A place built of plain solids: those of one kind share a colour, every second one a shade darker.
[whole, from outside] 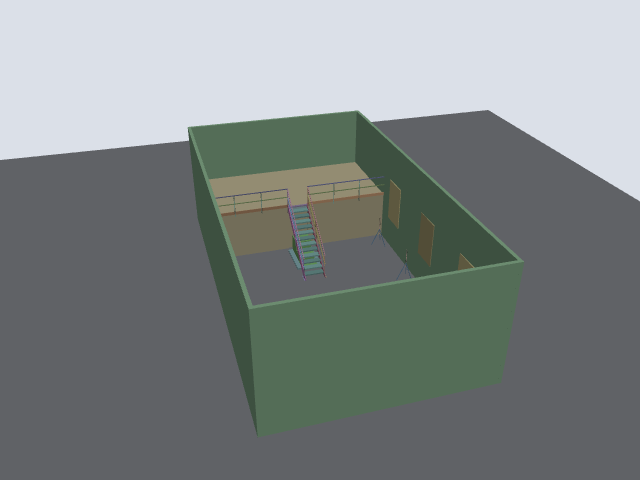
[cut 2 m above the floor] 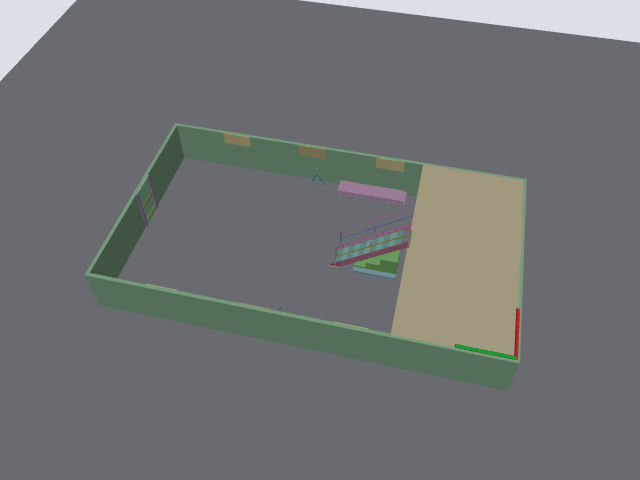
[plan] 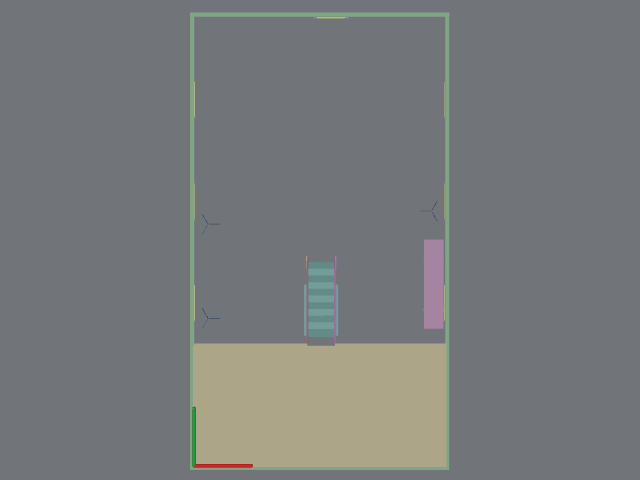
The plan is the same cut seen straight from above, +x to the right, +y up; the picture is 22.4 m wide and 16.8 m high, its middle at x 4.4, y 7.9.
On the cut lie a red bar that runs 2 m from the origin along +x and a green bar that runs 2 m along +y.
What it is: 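A pumping station 8.8 x 15.7 m, 5.2 m high; the engine floor; at the rear the gallery 4.2 m deep at 2.32 m over closed stores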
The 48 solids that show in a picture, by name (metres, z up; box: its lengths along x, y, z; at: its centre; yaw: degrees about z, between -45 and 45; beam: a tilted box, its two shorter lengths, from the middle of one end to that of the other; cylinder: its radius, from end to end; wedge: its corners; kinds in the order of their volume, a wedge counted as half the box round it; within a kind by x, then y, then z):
{
 "loft_1": {"box": [4.01, 0.09, 2.37], "at": [1.95, 4.23, 1.13]},
 "loft_2": {"box": [8.88, 4.25, 2.37], "at": [4.39, 2.08, 1.13]},
 "loft_3": {"box": [3.91, 0.09, 2.37], "at": [6.88, 4.23, 1.13]},
 "wall_1": {"box": [0.15, 16.01, 5.28], "at": [-0.07, 7.86, 2.59]},
 "wall_2": {"box": [9.08, 0.15, 5.28], "at": [4.39, -0.07, 2.59]},
 "wall_3": {"box": [9.08, 0.15, 5.28], "at": [4.39, 15.79, 2.59]},
 "wall_4": {"box": [0.15, 16.01, 5.28], "at": [8.86, 7.86, 2.59]},
 "under_1": {"box": [0.76, 0.71, 0.91], "at": [4.44, 4.91, 0.41]},
 "under_2": {"box": [0.76, 0.57, 0.53], "at": [4.44, 5.54, 0.22]},
 "under_3": {"box": [0.76, 0.51, 0.22], "at": [4.44, 6.09, 0.06]},
 "winf_1": {"box": [0.028, 1.26, 2.03], "at": [0.01, 5.7, 2.44]},
 "winf_2": {"box": [0.028, 1.26, 2.03], "at": [0.01, 9.26, 2.44]},
 "winf_3": {"box": [0.028, 1.26, 2.03], "at": [0.01, 12.81, 2.44]},
 "winf_4": {"box": [0.028, 1.26, 2.03], "at": [8.77, 5.7, 2.44]},
 "winf_5": {"box": [0.028, 1.26, 2.03], "at": [8.77, 9.26, 2.44]},
 "winf_6": {"box": [0.028, 1.26, 2.03], "at": [8.77, 12.81, 2.44]},
 "planks_1": {"box": [0.68, 3.03, 0.038], "at": [8.38, 6.31, 0.21]},
 "planks_2": {"box": [0.68, 3.03, 0.038], "at": [8.38, 6.35, 0.13]},
 "planks_3": {"box": [0.68, 3.03, 0.038], "at": [8.38, 6.39, 0.25]},
 "planks_4": {"box": [0.68, 3.03, 0.038], "at": [8.38, 6.39, 0.29]},
 "under_plinth_1": {"box": [1.2, 1.79, 0.14], "at": [4.44, 5.45, 0.02]},
 "stair_kneerail_right_1": {"wedge": [[3.92, 4.29, 2.78], [3.92, 4.31, 2.81], [3.92, 7.14, 0.61], [3.92, 7.17, 0.64], [3.96, 4.29, 2.78], [3.96, 4.31, 2.81], [3.96, 7.14, 0.61], [3.96, 7.17, 0.64]]},
 "stair_kneerail_left_1": {"wedge": [[4.92, 4.29, 2.78], [4.92, 4.31, 2.81], [4.92, 7.14, 0.61], [4.92, 7.17, 0.64], [4.96, 4.29, 2.78], [4.96, 4.31, 2.81], [4.96, 7.14, 0.61], [4.96, 7.17, 0.64]]},
 "stair_handrail_right_1": {"wedge": [[3.92, 4.29, 3.23], [3.92, 4.31, 3.26], [3.92, 7.14, 1.05], [3.92, 7.17, 1.08], [3.96, 4.29, 3.23], [3.96, 4.31, 3.26], [3.96, 7.14, 1.05], [3.96, 7.17, 1.08]]},
 "stair_handrail_left_1": {"wedge": [[4.92, 4.29, 3.23], [4.92, 4.31, 3.26], [4.92, 7.14, 1.05], [4.92, 7.17, 1.08], [4.96, 4.29, 3.23], [4.96, 4.31, 3.26], [4.96, 7.14, 1.05], [4.96, 7.17, 1.08]]},
 "stair_tread_1": {"wedge": [[3.98, 5.92, 0.83], [3.99, 5.92, 0.89], [3.99, 6.19, 0.83], [3.99, 6.19, 0.89], [4.89, 5.92, 0.82], [4.89, 5.92, 0.89], [4.89, 6.19, 0.83], [4.89, 6.19, 0.89]]},
 "stair_tread_2": {"wedge": [[3.99, 4.28, 2.08], [3.99, 4.28, 2.14], [3.99, 4.55, 2.08], [3.99, 4.55, 2.14], [4.89, 4.28, 2.08], [4.89, 4.28, 2.14], [4.89, 4.55, 2.08], [4.89, 4.55, 2.14]]},
 "stair_tread_3": {"wedge": [[3.99, 4.51, 1.9], [3.99, 4.51, 1.96], [3.99, 4.78, 1.9], [3.99, 4.78, 1.96], [4.89, 4.51, 1.9], [4.89, 4.51, 1.96], [4.89, 4.78, 1.9], [4.89, 4.78, 1.96]]},
 "stair_tread_4": {"wedge": [[3.99, 4.74, 1.72], [3.99, 4.74, 1.78], [3.99, 5.02, 1.72], [3.99, 5.02, 1.78], [4.89, 4.74, 1.72], [4.89, 4.74, 1.78], [4.89, 5.02, 1.72], [4.89, 5.02, 1.78]]},
 "stair_tread_5": {"wedge": [[3.99, 4.98, 1.54], [3.99, 4.98, 1.61], [3.99, 5.25, 1.54], [3.99, 5.25, 1.61], [4.89, 4.98, 1.54], [4.89, 4.98, 1.61], [4.89, 5.25, 1.54], [4.89, 5.25, 1.61]]},
 "stair_tread_6": {"wedge": [[3.99, 5.21, 1.36], [3.99, 5.21, 1.43], [3.99, 5.49, 1.36], [3.99, 5.49, 1.43], [4.89, 5.21, 1.36], [4.89, 5.21, 1.43], [4.89, 5.49, 1.36], [4.89, 5.49, 1.43]]},
 "stair_tread_7": {"wedge": [[3.99, 5.45, 1.19], [3.99, 5.45, 1.25], [3.99, 5.72, 1.19], [3.99, 5.72, 1.25], [4.89, 5.45, 1.19], [4.89, 5.45, 1.25], [4.89, 5.72, 1.19], [4.89, 5.72, 1.25]]},
 "stair_tread_8": {"wedge": [[3.99, 5.68, 1.01], [3.99, 5.68, 1.07], [3.99, 5.95, 1.01], [3.99, 5.95, 1.07], [4.89, 5.68, 1.01], [4.89, 5.68, 1.07], [4.89, 5.95, 1.01], [4.89, 5.95, 1.07]]},
 "stair_tread_9": {"wedge": [[3.99, 6.15, 0.65], [3.99, 6.15, 0.71], [3.99, 6.42, 0.65], [3.99, 6.42, 0.71], [4.89, 6.15, 0.65], [4.89, 6.15, 0.71], [4.89, 6.42, 0.65], [4.89, 6.42, 0.71]]},
 "stair_tread_10": {"wedge": [[3.99, 6.38, 0.47], [3.99, 6.38, 0.53], [3.99, 6.66, 0.47], [3.99, 6.66, 0.53], [4.89, 6.66, 0.47], [4.89, 6.66, 0.53], [4.9, 6.38, 0.47], [4.9, 6.38, 0.53]]},
 "stair_tread_11": {"wedge": [[3.99, 6.62, 0.29], [3.99, 6.62, 0.35], [3.99, 6.89, 0.29], [3.99, 6.89, 0.35], [4.89, 6.62, 0.29], [4.89, 6.62, 0.36], [4.89, 6.89, 0.29], [4.89, 6.89, 0.36]]},
 "stair_tread_12": {"wedge": [[3.99, 6.85, 0.11], [3.99, 6.85, 0.18], [3.99, 7.13, 0.11], [3.99, 7.13, 0.18], [4.89, 6.85, 0.11], [4.89, 6.85, 0.18], [4.89, 7.12, 0.11], [4.89, 7.12, 0.18]]},
 "stair_string_right_1": {"wedge": [[3.96, 4.28, 2.02], [3.96, 4.28, 2.37], [3.96, 6.93, 0.0], [3.96, 6.93, 0.35], [3.99, 4.28, 2.02], [3.99, 4.28, 2.37], [3.99, 6.93, 0.0], [3.99, 6.93, 0.35]]},
 "stair_string_left_1": {"wedge": [[4.89, 4.28, 2.02], [4.89, 4.28, 2.37], [4.89, 6.93, 0.0], [4.89, 6.93, 0.35], [4.92, 4.28, 2.02], [4.92, 4.28, 2.37], [4.92, 6.93, 0.0], [4.92, 6.93, 0.35]]},
 "door_leaf_1": {"box": [1.02, 0.04, 2.1], "at": [4.79, 15.69, 1.0]},
 "door_jamb_1": {"box": [0.1, 0.07, 2.21], "at": [4.22, 15.68, 1.05]},
 "door_jamb_2": {"box": [0.1, 0.07, 2.21], "at": [5.36, 15.68, 1.05]},
 "toeboard_1": {"box": [3.94, 0.025, 0.15], "at": [1.97, 4.29, 2.36]},
 "toeboard_2": {"box": [3.84, 0.025, 0.15], "at": [6.86, 4.29, 2.36]},
 "handrail_1": {"box": [3.94, 0.036, 0.036], "at": [1.97, 4.3, 3.27]},
 "handrail_2": {"box": [3.84, 0.036, 0.036], "at": [6.86, 4.3, 3.27]},
 "kneerail_1": {"box": [3.94, 0.036, 0.036], "at": [1.97, 4.3, 2.85]},
 "kneerail_2": {"box": [3.84, 0.036, 0.036], "at": [6.86, 4.3, 2.85]}
}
